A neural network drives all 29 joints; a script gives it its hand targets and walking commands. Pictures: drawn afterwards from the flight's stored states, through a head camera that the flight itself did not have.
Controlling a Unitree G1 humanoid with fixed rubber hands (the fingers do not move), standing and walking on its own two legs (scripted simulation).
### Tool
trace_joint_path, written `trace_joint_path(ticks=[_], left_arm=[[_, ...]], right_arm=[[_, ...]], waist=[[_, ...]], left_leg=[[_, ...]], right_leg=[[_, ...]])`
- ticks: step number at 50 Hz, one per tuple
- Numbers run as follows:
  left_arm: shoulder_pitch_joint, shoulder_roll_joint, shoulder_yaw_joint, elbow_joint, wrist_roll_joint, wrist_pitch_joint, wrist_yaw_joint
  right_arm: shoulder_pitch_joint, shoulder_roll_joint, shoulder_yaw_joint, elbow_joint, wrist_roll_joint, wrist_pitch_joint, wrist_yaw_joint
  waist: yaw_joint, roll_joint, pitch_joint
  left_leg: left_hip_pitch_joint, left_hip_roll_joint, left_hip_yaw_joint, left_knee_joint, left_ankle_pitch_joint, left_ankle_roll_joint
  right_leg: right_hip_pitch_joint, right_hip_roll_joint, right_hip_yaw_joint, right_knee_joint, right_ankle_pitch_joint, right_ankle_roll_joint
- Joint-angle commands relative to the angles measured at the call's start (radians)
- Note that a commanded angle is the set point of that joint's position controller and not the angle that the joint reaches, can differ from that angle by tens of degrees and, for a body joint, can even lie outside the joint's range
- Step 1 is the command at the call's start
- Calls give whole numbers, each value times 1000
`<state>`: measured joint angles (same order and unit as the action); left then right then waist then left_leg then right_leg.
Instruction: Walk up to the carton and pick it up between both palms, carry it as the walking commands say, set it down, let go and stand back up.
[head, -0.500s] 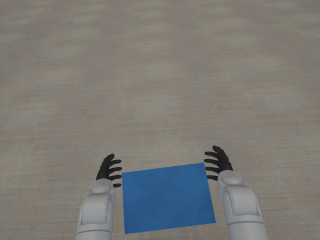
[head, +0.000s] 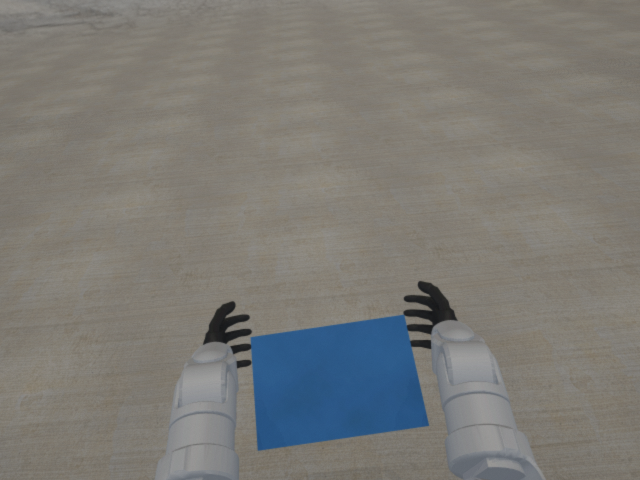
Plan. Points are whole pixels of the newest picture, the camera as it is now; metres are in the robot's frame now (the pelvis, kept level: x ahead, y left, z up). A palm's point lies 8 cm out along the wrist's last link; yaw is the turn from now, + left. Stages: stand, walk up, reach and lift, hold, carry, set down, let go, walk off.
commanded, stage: set down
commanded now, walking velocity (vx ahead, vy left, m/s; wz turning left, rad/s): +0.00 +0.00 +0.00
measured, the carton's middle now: (336, 382) +0.31 +0.01 -0.07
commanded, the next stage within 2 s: none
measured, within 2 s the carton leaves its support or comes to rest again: neither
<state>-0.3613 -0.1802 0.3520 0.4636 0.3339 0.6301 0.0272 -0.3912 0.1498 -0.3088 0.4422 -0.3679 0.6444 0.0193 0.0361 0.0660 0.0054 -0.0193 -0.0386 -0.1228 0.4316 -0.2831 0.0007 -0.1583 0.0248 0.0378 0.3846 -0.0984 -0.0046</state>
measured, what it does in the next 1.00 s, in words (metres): lowers itself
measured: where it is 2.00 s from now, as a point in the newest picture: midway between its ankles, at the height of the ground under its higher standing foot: outside the picture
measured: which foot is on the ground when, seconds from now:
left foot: down 0.00-1.00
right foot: down 0.00-1.00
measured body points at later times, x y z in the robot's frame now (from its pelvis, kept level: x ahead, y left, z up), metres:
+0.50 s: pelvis +0.00 -0.01 -0.01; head +0.07 -0.03 +0.43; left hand +0.31 +0.17 -0.05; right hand +0.34 -0.14 -0.06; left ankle -0.02 +0.13 -0.74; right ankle +0.08 -0.11 -0.74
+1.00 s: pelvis -0.01 +0.00 -0.08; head +0.15 -0.04 +0.34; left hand +0.33 +0.17 -0.14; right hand +0.36 -0.14 -0.16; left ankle -0.02 +0.13 -0.74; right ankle +0.08 -0.11 -0.74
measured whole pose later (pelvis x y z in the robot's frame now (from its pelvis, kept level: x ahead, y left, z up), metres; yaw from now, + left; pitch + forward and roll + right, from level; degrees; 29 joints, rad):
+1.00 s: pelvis -0.01 +0.00 -0.08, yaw -1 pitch +30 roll +2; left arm -0.42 -0.20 0.43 0.53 0.19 0.16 0.07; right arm -0.48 0.11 -0.31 0.58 -0.27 0.18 -0.08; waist 0.08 0.01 -0.18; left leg -1.04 -0.08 -0.06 0.98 -0.45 -0.02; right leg -1.20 0.04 0.09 0.91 -0.23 0.00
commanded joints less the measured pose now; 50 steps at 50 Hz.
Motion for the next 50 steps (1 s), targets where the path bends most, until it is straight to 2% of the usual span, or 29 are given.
trace_joint_path(ticks=[1,5,11,15,22,29,35,43,50], left_arm=[[-551,-884,-418,50,-207,-66,-249],[-494,-858,-408,31,-194,-111,-252],[-422,-851,-457,-1,-206,-197,-269],[-403,-837,-479,-6,-211,-255,-269],[-423,-833,-464,43,-193,-335,-262],[-453,-859,-456,103,-176,-394,-244],[-464,-862,-453,131,-175,-445,-226],[-488,-857,-484,108,-201,-480,-219],[-524,-835,-491,108,-222,-478,-221]], right_arm=[[-446,873,448,100,223,-37,269],[-385,914,464,86,211,-82,244],[-301,914,505,37,212,-174,194],[-271,914,528,43,221,-233,175],[-300,887,512,114,193,-320,163],[-338,829,468,180,147,-388,164],[-377,821,477,202,143,-435,171],[-422,828,535,199,168,-472,163],[-450,820,551,219,176,-478,142]], waist=[[23,-34,-87],[48,-98,-190],[32,-96,-322],[30,-99,-369],[40,-78,-408],[15,-52,-484],[31,-73,-583],[54,-101,-745],[51,-127,-806]], left_leg=[[-541,14,17,-214,-132,32],[-457,-30,42,-130,33,32],[-464,-58,39,-64,143,32],[-523,-62,35,-28,146,34],[-638,-58,30,47,100,30],[-739,-58,39,134,126,7],[-818,-56,46,214,160,-5],[-919,-65,61,341,177,-20],[-1059,-78,80,447,131,-26]], right_leg=[[435,46,3,17,-47,1],[382,23,48,0,26,-1],[364,18,73,39,169,6],[328,18,78,78,193,6],[164,24,68,167,121,-7],[-35,46,39,275,110,-21],[-164,55,32,356,114,-21],[-309,64,33,469,110,-14],[-391,67,38,562,83,-6]])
